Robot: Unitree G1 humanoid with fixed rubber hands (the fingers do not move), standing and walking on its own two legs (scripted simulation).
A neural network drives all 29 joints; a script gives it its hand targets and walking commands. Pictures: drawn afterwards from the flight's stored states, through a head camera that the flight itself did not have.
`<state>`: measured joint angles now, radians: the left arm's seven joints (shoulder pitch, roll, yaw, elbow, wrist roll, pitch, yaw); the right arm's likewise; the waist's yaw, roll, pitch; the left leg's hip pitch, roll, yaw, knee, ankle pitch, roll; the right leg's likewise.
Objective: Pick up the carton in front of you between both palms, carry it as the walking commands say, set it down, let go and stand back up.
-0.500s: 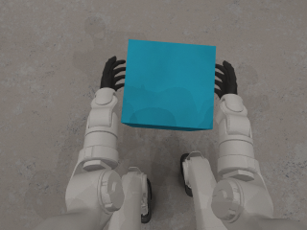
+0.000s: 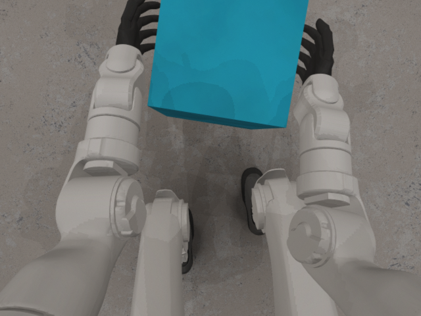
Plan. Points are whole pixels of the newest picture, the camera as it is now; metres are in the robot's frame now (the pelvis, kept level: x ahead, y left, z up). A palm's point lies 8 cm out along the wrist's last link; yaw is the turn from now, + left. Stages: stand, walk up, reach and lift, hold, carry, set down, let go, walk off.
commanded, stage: set down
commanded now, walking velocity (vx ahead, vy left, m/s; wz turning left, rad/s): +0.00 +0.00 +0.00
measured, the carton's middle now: (220, 69) +0.52 -0.06 -0.21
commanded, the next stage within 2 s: none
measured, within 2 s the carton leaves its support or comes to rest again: rests again in 1.42 s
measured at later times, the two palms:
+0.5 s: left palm (152, 57) +0.57 +0.07 -0.25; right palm (296, 65) +0.51 -0.21 -0.22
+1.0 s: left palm (154, 62) +0.57 +0.07 -0.27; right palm (296, 69) +0.50 -0.22 -0.24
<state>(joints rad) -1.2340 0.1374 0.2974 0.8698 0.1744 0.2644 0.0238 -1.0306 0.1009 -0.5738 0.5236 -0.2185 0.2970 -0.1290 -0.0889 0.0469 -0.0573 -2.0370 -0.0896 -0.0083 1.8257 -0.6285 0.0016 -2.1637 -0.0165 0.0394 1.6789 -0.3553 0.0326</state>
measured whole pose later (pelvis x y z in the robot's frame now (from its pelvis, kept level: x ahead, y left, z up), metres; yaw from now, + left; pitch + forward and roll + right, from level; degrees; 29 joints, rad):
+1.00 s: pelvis -0.01 +0.01 -0.10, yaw -2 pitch +45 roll -4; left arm -1.59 0.32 0.06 1.15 0.12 0.24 0.00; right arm -1.45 -0.11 -0.67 0.96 -0.17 0.22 -0.07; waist -0.16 -0.03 0.22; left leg -2.27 -0.11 -0.03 2.17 -0.67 0.01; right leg -2.37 -0.01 0.03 1.96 -0.37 0.07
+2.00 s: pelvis -0.02 +0.00 -0.09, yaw -3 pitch +41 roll -5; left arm -1.64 0.53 -0.16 1.12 -0.13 0.16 0.00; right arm -1.38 -0.22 -0.35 0.98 0.22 0.07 -0.18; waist -0.17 -0.04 0.32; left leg -2.21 -0.07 -0.06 2.19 -0.69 0.00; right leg -2.32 0.00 -0.02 1.98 -0.37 0.04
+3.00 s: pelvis +0.02 +0.00 +0.15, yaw +1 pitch +47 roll +0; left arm -1.30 0.40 0.19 1.03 0.12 0.23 -0.10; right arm -0.93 -0.02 -0.44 0.57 -0.05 0.22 -0.11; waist -0.18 0.04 -0.06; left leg -1.59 -0.07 -0.04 1.19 -0.42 0.01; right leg -1.66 -0.02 0.01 1.06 -0.21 0.03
